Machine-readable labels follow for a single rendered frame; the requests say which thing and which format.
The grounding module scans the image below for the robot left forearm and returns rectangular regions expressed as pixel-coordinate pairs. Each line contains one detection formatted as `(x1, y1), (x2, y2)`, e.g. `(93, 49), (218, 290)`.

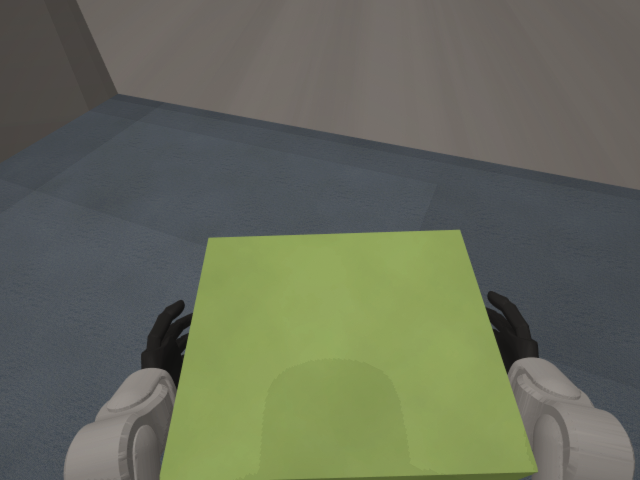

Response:
(64, 368), (177, 480)

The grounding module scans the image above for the right robot hand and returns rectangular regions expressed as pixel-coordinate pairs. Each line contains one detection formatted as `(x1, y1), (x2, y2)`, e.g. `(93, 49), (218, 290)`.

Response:
(485, 291), (539, 375)

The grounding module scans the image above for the carton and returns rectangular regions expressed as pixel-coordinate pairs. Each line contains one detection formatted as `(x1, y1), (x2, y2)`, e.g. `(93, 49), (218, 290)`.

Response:
(160, 230), (538, 480)

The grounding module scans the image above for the robot right forearm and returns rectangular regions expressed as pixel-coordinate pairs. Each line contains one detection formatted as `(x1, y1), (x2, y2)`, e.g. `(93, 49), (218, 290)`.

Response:
(508, 357), (635, 480)

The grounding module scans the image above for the left robot hand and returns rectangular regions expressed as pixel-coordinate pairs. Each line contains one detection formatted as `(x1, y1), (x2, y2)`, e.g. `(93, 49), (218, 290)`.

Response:
(141, 300), (193, 389)

